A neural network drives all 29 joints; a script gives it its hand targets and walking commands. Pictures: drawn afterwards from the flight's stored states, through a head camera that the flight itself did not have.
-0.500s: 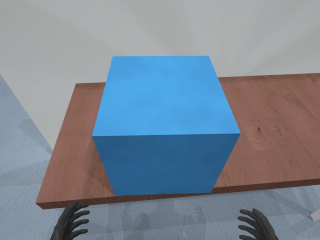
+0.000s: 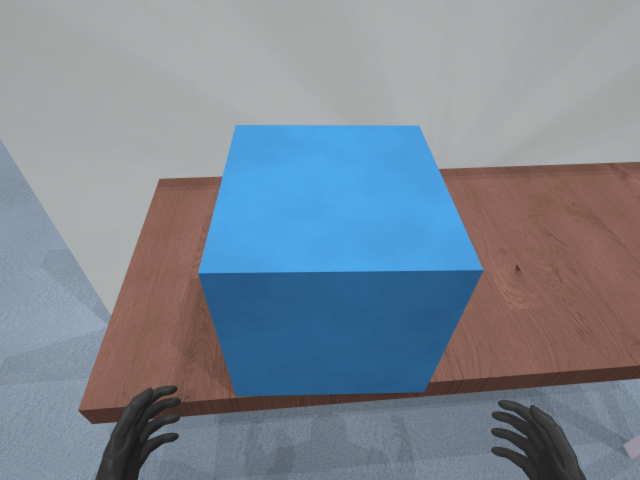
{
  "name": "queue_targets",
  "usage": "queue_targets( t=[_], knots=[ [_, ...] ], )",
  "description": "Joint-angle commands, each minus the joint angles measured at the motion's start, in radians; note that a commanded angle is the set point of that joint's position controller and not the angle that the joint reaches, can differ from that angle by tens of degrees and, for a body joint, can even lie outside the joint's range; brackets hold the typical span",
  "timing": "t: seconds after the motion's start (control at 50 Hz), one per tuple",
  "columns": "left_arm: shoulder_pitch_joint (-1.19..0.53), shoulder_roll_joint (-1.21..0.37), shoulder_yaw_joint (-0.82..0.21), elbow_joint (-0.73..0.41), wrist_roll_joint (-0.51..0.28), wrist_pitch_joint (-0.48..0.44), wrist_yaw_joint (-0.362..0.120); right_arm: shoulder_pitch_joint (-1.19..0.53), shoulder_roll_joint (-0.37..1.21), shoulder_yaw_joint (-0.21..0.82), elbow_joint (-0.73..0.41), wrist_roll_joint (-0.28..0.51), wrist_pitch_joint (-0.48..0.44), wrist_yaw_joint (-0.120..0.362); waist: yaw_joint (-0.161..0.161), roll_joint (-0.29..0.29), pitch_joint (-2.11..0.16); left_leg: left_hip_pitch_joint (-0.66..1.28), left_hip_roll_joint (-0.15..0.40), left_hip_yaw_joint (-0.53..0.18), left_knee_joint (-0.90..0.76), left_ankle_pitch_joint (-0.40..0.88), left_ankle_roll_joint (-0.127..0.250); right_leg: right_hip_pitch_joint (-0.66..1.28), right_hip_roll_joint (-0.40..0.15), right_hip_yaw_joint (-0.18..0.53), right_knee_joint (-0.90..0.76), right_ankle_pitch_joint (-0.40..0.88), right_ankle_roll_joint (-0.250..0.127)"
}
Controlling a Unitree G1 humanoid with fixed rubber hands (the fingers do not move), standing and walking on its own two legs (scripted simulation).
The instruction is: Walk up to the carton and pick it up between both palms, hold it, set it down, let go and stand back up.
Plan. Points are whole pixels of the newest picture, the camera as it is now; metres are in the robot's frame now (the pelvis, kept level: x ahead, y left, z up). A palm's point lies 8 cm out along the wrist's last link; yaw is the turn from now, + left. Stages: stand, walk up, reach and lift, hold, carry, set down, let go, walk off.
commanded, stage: reach and lift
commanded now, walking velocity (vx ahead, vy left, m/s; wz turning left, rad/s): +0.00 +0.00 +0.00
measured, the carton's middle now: (329, 258) +0.43 +0.02 +0.06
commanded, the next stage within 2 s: none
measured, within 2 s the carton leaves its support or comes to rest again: neither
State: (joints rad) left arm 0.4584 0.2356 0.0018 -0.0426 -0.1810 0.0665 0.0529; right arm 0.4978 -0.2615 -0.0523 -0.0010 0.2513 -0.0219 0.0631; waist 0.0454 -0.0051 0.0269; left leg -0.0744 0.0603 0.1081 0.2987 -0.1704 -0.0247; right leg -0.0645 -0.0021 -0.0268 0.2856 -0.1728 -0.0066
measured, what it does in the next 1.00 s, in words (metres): stands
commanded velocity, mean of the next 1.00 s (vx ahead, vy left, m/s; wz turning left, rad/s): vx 0.00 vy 0.00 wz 0.00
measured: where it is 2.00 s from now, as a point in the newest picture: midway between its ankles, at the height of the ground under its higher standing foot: outside the picture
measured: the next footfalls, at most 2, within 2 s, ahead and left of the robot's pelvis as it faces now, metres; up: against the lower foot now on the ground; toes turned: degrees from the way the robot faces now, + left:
none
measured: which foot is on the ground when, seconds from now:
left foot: down 0.00-1.00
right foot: down 0.00-1.00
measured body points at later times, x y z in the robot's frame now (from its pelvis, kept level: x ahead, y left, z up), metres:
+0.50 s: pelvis +0.00 +0.00 +0.00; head -0.02 +0.00 +0.45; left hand +0.21 +0.23 +0.05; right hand +0.22 -0.23 +0.05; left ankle +0.00 +0.13 -0.75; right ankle -0.01 -0.12 -0.75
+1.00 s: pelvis +0.01 -0.01 +0.00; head +0.00 -0.01 +0.45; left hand +0.28 +0.24 +0.12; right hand +0.29 -0.24 +0.11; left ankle +0.00 +0.13 -0.75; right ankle -0.01 -0.12 -0.75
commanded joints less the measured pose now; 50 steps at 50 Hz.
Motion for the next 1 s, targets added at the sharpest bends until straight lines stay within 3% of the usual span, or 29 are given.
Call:
queue_targets(
  t=[0.0,0.26,0.36,0.58,0.7,0.98],
  knots=[
    [-0.050,0.105,0.033,-0.142,-0.012,-0.070,0.013,-0.032,-0.108,-0.063,-0.146,0.002,-0.046,-0.002,0.006,-0.002,0.015,0.104,-0.066,-0.056,-0.012,0.154,-0.012,-0.163,0.024,0.056,-0.090,-0.009,-0.027],
    [-0.200,0.118,0.026,-0.140,-0.036,-0.066,0.035,-0.183,-0.129,-0.088,-0.131,0.025,-0.033,0.002,0.001,-0.002,0.015,0.059,-0.060,-0.061,-0.039,0.040,0.001,-0.151,0.015,0.066,-0.079,-0.075,-0.034],
    [-0.277,0.121,0.043,-0.188,-0.045,0.027,0.037,-0.270,-0.169,-0.100,-0.160,0.050,0.025,-0.001,0.000,-0.007,-0.009,0.062,-0.060,-0.062,-0.049,0.047,0.000,-0.140,0.023,0.065,-0.077,-0.054,-0.034],
    [-0.390,0.113,0.129,-0.302,-0.038,0.239,0.014,-0.398,-0.246,-0.101,-0.207,0.115,0.157,-0.021,-0.009,-0.003,-0.088,0.144,-0.062,-0.063,-0.028,0.214,-0.019,-0.137,0.038,0.061,-0.080,0.073,-0.031],
    [-0.439,0.129,0.183,-0.387,-0.033,0.329,-0.005,-0.473,-0.289,-0.095,-0.276,0.150,0.204,-0.044,-0.016,-0.006,-0.164,0.184,-0.072,-0.062,0.003,0.336,-0.029,-0.101,0.046,0.058,-0.067,0.204,-0.020],
    [-0.681,0.190,0.259,-0.371,-0.046,0.493,-0.036,-0.717,-0.348,-0.081,-0.248,0.201,0.323,-0.095,-0.045,-0.022,-0.226,0.160,-0.081,-0.063,0.008,0.336,-0.020,-0.069,0.044,0.059,-0.041,0.317,0.003]
  ],
)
